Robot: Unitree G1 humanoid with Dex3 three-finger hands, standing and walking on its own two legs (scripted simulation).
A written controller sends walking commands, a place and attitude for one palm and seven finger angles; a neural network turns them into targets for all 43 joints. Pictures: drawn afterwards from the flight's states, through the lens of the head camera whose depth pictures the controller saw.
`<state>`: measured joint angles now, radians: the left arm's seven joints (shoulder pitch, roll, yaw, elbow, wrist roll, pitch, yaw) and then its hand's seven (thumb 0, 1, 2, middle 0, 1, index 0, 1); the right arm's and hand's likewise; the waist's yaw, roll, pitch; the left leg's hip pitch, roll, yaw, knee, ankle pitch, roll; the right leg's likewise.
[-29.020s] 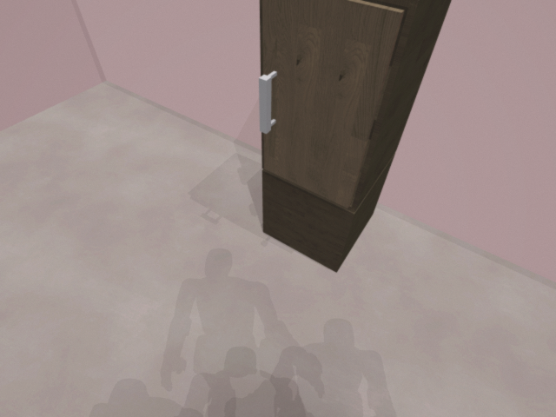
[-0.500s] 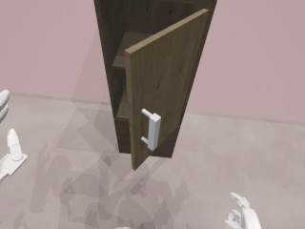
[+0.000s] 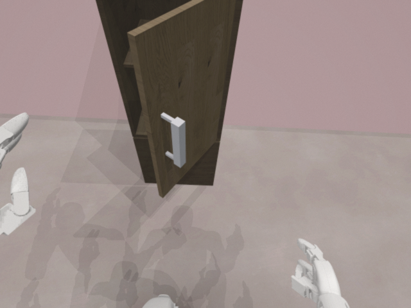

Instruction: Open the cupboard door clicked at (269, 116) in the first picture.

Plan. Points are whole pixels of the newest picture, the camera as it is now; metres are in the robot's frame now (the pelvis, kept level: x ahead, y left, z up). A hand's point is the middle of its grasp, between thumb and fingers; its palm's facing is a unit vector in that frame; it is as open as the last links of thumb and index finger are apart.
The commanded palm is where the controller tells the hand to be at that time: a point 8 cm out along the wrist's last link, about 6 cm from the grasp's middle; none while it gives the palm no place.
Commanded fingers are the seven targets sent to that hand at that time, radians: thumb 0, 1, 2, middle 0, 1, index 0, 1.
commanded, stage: step back with the hand held close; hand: left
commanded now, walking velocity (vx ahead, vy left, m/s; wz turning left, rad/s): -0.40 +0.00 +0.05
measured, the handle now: (172, 140) +0.52 +0.12 -0.04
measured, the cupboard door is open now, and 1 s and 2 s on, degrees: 55 55 55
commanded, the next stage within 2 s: stop stepping back and stand still in 0.18 s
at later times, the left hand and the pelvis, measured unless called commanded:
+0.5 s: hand out of the picture +0.02 +0.21 +0.18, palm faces +0.44 -0.74 -0.51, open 7.4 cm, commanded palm -0.03 +0.24 +0.18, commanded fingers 0.00 0.90 0.90 -0.20 -0.30 -0.20 -0.30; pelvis -0.16 -0.06 +0.00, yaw +1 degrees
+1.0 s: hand out of the picture -0.04 +0.22 +0.18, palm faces +0.52 -0.72 -0.45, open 7.4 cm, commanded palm -0.10 +0.26 +0.18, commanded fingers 0.00 0.90 0.90 -0.20 -0.30 -0.20 -0.30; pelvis -0.21 -0.05 -0.01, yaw +5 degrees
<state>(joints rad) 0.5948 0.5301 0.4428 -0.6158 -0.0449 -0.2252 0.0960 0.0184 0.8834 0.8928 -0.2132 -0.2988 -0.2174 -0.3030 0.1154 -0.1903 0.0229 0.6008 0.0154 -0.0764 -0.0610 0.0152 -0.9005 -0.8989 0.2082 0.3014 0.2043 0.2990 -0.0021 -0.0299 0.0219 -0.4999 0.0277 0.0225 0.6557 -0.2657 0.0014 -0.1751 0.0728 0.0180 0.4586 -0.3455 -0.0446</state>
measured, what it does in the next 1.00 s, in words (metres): walks backwards: left foot, then right foot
